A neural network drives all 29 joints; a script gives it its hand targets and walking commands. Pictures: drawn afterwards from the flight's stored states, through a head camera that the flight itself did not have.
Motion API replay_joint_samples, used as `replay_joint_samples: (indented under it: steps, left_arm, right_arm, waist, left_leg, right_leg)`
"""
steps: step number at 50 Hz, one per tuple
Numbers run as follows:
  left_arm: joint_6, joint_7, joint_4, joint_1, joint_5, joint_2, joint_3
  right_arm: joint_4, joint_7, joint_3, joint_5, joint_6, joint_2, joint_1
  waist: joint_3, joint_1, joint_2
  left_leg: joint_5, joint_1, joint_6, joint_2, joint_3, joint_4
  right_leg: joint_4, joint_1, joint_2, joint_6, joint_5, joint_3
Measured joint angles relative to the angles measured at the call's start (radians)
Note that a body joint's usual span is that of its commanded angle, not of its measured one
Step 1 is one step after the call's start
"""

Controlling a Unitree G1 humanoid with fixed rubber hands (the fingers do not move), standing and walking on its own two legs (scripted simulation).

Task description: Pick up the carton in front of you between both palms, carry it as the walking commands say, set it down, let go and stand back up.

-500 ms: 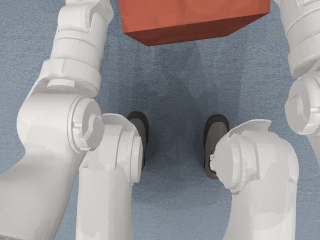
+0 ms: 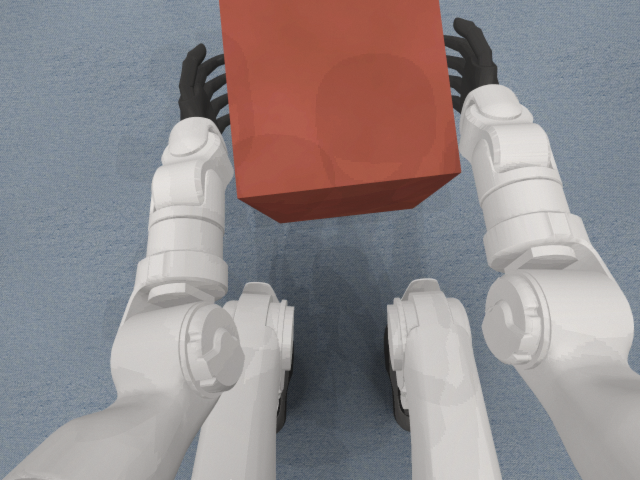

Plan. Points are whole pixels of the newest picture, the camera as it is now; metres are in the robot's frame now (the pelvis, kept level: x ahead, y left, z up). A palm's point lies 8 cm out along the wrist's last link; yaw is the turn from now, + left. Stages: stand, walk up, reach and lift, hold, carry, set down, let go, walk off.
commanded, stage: reach and lift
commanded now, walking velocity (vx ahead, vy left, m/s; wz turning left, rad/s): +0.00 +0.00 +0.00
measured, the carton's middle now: (338, 127) +0.52 -0.01 -0.14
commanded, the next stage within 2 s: none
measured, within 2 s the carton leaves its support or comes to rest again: neither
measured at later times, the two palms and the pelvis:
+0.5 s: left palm (126, 82) +0.48 +0.14 +0.08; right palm (539, 54) +0.49 -0.16 +0.07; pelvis +0.01 +0.01 +0.12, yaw -1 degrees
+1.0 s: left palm out of the picture +0.43 +0.15 +0.23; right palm out of the picture +0.43 -0.15 +0.22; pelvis +0.06 +0.00 +0.26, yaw -1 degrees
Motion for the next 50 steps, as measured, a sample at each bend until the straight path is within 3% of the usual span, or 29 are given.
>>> replay_joint_samples:
  steps: [4,8,22,28,39,50]
  left_arm:
    - [0.022,-0.024,0.026,-0.028,0.097,-0.027,0.064]
    - [0.037,-0.042,0.009,-0.035,0.135,-0.036,0.092]
    - [0.096,-0.050,-0.130,0.133,0.082,-0.066,0.012]
    - [0.086,-0.050,-0.142,0.254,0.095,-0.101,-0.019]
    - [0.031,-0.066,-0.153,0.440,0.092,-0.136,-0.058]
    - [0.025,-0.086,-0.185,0.590,0.090,-0.152,-0.105]
  right_arm:
    - [0.013,0.031,-0.082,-0.076,0.017,0.015,0.001]
    - [-0.005,0.045,-0.114,-0.121,0.033,0.031,-0.004]
    - [-0.193,0.048,-0.098,-0.115,0.094,0.112,0.182]
    - [-0.221,0.051,-0.089,-0.101,0.083,0.142,0.321]
    - [-0.265,0.048,-0.064,-0.101,0.030,0.198,0.527]
    - [-0.333,0.038,-0.045,-0.108,0.023,0.254,0.699]
  waist:
    - [-0.026,0.011,-0.009]
    - [-0.030,0.028,-0.015]
    - [-0.135,0.009,0.003]
    - [-0.185,0.001,-0.007]
    - [-0.196,0.023,-0.014]
    - [-0.152,0.006,-0.008]
  left_leg:
    - [0.042,0.044,0.013,0.007,0.002,-0.088]
    - [0.077,0.077,0.016,0.002,0.004,-0.162]
    - [0.081,0.239,0.023,-0.007,-0.011,-0.338]
    - [0.064,0.398,0.033,0.008,0.000,-0.446]
    - [0.090,0.709,0.038,0.014,-0.004,-0.673]
    - [0.143,1.041,0.043,0.022,-0.025,-0.908]
  right_leg:
    - [-0.095,0.046,0.006,0.003,0.047,0.004]
    - [-0.170,0.080,0.011,0.008,0.083,0.013]
    - [-0.349,0.257,-0.013,0.007,0.071,0.004]
    - [-0.453,0.409,-0.009,0.005,0.059,0.017]
    - [-0.669,0.716,-0.019,-0.008,0.077,0.018]
    - [-0.911,1.057,-0.028,-0.017,0.127,0.003]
